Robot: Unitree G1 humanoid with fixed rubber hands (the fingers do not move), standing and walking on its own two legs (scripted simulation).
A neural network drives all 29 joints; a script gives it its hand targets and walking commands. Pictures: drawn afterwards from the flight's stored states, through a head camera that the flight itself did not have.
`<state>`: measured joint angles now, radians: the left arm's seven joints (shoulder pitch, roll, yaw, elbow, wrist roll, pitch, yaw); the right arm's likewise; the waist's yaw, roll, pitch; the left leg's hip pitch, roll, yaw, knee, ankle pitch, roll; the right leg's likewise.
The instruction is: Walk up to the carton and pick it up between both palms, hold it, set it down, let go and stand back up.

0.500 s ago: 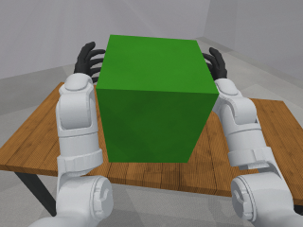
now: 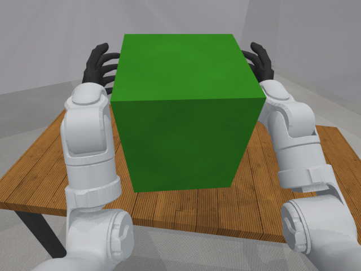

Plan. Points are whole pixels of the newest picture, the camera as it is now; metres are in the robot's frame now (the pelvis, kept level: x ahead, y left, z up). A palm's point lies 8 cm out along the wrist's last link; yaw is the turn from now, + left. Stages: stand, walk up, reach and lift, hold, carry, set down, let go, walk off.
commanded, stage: hold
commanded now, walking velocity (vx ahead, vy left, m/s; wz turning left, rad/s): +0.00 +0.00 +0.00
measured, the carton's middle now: (181, 116) +0.36 +0.00 +0.21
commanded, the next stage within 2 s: none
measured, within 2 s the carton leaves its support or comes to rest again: neither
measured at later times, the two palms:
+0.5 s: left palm (95, 102) +0.33 +0.15 +0.27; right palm (265, 86) +0.35 -0.15 +0.29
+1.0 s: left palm (105, 105) +0.33 +0.14 +0.26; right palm (266, 107) +0.34 -0.16 +0.25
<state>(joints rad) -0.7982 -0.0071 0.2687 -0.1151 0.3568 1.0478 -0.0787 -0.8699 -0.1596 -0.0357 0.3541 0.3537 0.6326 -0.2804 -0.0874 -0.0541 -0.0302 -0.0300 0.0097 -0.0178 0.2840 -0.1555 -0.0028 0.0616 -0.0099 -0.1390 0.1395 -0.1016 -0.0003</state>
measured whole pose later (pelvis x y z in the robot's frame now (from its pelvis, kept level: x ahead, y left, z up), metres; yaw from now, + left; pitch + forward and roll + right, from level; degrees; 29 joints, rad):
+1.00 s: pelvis -0.03 -0.03 +0.00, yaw +0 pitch -7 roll -1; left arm -0.79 0.00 0.33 0.02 0.33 0.93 -0.12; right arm -0.80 -0.06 -0.08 0.41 0.24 0.53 -0.28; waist -0.08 -0.09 0.00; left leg -0.04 0.04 -0.04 0.25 -0.10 -0.03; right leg 0.03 0.02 -0.15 0.17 -0.09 -0.04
